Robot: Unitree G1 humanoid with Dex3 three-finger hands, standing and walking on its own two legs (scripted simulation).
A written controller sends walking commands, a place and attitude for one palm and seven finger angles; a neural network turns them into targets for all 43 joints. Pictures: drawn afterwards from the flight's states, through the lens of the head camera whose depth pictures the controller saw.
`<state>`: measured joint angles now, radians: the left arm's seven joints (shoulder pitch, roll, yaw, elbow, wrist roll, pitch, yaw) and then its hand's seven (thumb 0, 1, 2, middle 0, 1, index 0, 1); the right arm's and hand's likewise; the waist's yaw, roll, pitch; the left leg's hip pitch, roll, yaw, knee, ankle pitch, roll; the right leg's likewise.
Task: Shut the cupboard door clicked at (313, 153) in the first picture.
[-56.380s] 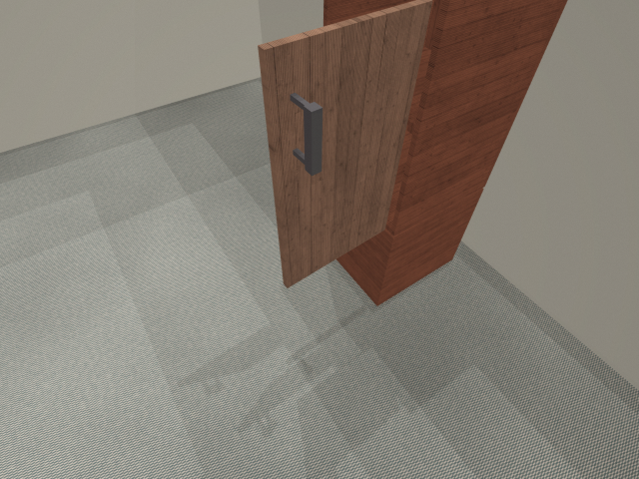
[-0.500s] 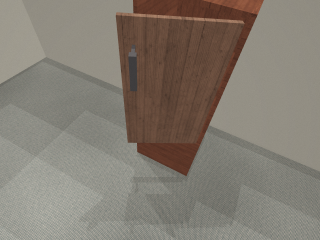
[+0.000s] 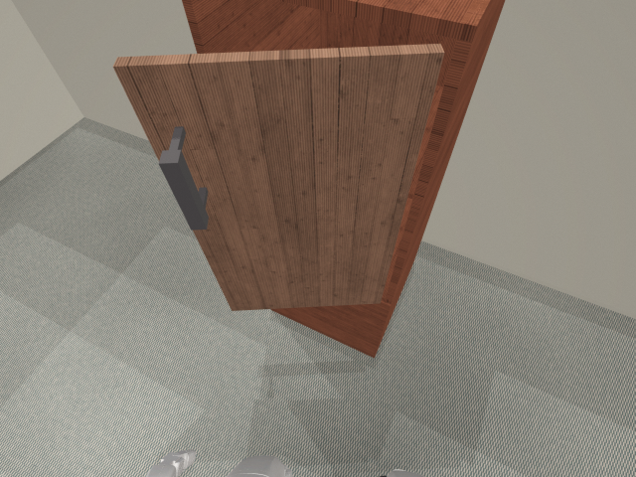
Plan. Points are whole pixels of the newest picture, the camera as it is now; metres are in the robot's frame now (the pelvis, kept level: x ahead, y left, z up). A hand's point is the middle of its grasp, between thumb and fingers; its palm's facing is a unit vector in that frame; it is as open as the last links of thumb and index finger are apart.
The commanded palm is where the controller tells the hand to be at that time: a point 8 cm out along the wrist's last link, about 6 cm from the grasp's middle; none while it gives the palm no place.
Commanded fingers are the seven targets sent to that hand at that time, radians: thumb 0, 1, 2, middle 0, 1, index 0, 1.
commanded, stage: come to a stop and stand still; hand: left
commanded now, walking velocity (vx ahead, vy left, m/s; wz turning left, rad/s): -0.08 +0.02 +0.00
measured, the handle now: (189, 180) +0.44 +0.18 +0.11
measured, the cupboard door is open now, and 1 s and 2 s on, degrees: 29 29 29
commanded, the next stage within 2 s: look again from close up in 0.96 s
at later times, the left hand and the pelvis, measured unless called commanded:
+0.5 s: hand out of the picture -0.01 +0.22 -0.17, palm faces +0.00 -0.97 -0.25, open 7.4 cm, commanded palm none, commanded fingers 0.00 0.90 0.90 -0.20 -0.30 -0.20 -0.30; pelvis -0.02 +0.03 +0.00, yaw -2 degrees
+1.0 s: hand out of the picture -0.02 +0.21 -0.16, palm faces -0.05 -0.97 -0.22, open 7.4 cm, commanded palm none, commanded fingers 0.00 0.90 0.90 -0.20 -0.30 -0.20 -0.30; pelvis -0.05 +0.02 +0.00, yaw -2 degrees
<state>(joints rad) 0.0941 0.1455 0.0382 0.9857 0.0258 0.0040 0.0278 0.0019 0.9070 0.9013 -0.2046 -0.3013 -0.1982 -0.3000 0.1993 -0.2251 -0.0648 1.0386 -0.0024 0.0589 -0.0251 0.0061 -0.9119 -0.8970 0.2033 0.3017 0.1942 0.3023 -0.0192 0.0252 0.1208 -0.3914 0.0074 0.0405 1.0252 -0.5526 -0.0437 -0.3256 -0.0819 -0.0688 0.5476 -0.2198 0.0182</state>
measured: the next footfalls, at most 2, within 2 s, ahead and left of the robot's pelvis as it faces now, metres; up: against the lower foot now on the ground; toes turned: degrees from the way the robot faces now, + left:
left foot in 0.14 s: +0.04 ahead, +0.12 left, +0.00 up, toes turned +3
right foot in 0.44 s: -0.01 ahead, -0.10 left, +0.00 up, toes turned -2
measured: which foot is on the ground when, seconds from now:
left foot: up 0.00-0.12, down 0.14-1.00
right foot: down 0.00-0.16, up 0.18-0.42, down 0.44-1.00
